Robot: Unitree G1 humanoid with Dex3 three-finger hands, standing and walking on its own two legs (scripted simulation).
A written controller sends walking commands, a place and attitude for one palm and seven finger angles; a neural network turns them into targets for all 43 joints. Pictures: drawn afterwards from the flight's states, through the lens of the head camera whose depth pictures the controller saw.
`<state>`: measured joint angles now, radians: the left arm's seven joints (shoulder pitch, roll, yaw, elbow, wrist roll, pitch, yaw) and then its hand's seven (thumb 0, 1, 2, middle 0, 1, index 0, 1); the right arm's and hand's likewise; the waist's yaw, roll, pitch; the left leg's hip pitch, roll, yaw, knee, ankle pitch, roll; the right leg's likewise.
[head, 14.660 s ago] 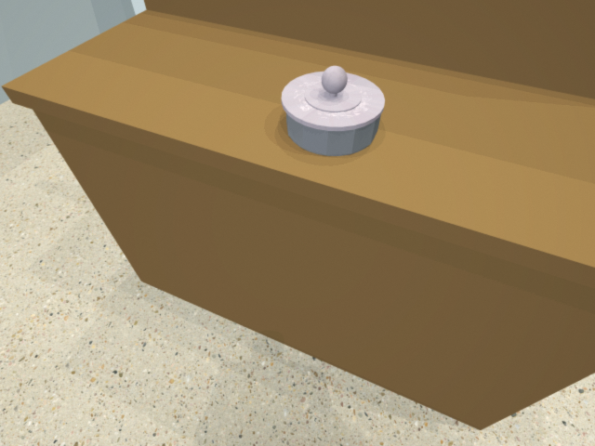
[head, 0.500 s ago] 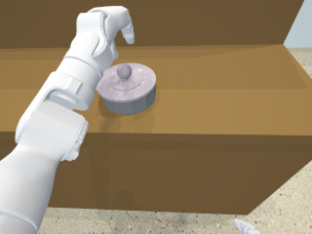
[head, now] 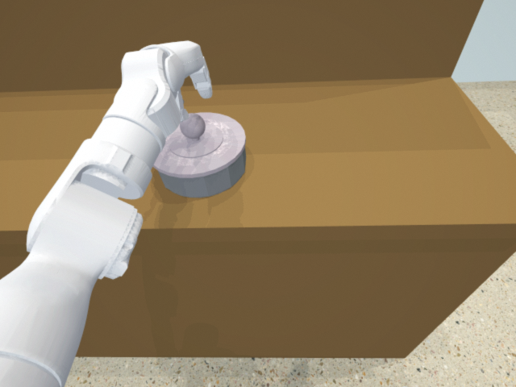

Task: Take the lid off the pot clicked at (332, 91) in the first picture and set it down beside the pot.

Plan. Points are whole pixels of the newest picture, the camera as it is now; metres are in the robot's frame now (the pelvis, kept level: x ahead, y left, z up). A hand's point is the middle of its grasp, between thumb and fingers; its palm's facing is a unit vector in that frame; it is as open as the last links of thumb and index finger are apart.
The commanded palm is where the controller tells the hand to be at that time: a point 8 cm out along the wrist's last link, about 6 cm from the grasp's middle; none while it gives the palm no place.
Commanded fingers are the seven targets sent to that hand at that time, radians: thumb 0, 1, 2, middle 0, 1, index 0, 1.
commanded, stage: lower the open fingers around the knob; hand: left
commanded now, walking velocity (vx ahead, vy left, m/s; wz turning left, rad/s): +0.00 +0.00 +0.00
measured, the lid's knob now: (192, 126) +0.51 +0.11 +0.16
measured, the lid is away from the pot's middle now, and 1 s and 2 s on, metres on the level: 0.00 0.00 0.00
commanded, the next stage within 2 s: close the fingers and squeeze the knob in 0.80 s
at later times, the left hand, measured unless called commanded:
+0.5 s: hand (185, 120) +0.47 +0.11 +0.20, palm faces -0.36 -0.07 -0.93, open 10.1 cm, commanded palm +0.47 +0.11 +0.25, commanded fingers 0.00 -0.42 1.74 -0.87 -0.08 -0.87 -0.08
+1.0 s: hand (181, 125) +0.48 +0.12 +0.18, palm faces -0.39 -0.09 -0.92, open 10.2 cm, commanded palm +0.48 +0.12 +0.24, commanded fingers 0.00 -0.09 1.01 -0.51 -0.73 -0.51 -0.73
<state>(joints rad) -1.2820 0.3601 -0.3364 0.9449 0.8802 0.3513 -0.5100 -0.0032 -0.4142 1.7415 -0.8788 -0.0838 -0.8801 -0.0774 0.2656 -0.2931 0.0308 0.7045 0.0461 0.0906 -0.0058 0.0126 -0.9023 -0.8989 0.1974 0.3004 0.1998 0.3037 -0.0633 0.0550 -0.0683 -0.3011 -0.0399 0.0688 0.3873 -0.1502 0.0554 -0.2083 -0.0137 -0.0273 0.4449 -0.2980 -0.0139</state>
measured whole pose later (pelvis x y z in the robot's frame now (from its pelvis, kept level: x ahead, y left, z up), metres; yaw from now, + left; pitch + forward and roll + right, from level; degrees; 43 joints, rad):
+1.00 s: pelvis +0.01 +0.00 +0.00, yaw +0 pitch +6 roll +0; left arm -1.27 0.37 -0.32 1.09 0.89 0.30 -0.48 0.00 -0.33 1.55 -0.78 -0.23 -0.79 -0.22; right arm 0.27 -0.28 0.02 0.72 0.05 0.11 -0.02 0.01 -0.90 -0.90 0.20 0.30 0.20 0.30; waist -0.10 0.05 -0.07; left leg -0.36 -0.03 0.07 0.42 -0.17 0.06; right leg -0.25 -0.01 -0.02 0.45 -0.30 -0.01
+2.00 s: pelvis +0.01 +0.00 +0.00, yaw -1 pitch +6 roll +1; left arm -1.30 0.35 -0.31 1.14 0.90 0.31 -0.48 -0.02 0.28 0.69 -0.66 -0.99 -0.71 -1.01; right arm 0.26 -0.28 0.03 0.73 0.04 0.11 -0.04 0.01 -0.90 -0.90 0.20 0.30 0.20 0.30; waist -0.11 0.04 -0.08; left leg -0.36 -0.03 0.07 0.42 -0.17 0.05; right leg -0.26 0.00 -0.02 0.45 -0.30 -0.02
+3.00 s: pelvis +0.01 +0.00 +0.00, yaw -1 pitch +6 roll +1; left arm -1.29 0.37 -0.30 1.10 0.89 0.29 -0.50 -0.01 0.27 0.62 -0.70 -0.98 -0.76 -1.01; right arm 0.28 -0.28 0.02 0.73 0.04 0.09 -0.04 0.01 -0.90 -0.90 0.20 0.30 0.20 0.30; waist -0.11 0.04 -0.08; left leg -0.35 -0.03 0.07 0.41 -0.17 0.06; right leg -0.25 0.00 -0.01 0.45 -0.30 -0.01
